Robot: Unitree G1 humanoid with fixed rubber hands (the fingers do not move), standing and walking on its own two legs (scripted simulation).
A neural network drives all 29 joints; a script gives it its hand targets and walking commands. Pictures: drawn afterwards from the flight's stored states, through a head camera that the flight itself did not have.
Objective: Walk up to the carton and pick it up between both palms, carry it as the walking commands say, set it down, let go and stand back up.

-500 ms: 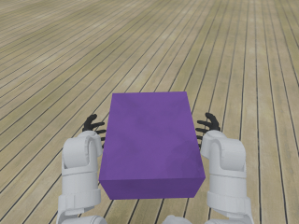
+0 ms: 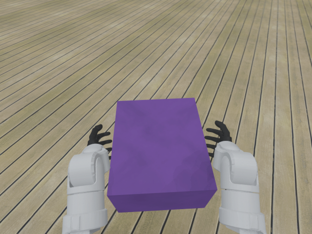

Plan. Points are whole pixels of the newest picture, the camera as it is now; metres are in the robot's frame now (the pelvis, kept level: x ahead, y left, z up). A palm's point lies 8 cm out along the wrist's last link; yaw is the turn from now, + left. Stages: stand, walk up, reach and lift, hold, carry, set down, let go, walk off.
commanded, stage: carry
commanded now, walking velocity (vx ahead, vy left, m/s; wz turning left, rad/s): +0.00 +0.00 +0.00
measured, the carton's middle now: (158, 151) +0.34 +0.01 +0.01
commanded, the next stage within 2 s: none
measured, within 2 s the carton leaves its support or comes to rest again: neither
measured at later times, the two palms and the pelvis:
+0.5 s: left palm (98, 175) +0.23 +0.15 +0.07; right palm (235, 174) +0.23 -0.16 +0.08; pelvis -0.05 -0.01 -0.01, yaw +0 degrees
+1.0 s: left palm (96, 214) +0.15 +0.14 +0.05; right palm (250, 215) +0.15 -0.17 +0.07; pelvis -0.13 -0.01 -0.01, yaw -2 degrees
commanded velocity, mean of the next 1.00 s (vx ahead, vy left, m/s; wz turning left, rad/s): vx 0.00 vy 0.00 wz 0.00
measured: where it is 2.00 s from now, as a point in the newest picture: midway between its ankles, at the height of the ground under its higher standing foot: outside the picture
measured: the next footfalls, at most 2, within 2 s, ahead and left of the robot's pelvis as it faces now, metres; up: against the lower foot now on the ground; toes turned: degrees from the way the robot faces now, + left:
left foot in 0.76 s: -0.02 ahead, +0.05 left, +0.00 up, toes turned +4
right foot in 0.96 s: -0.05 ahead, -0.13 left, +0.00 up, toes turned -1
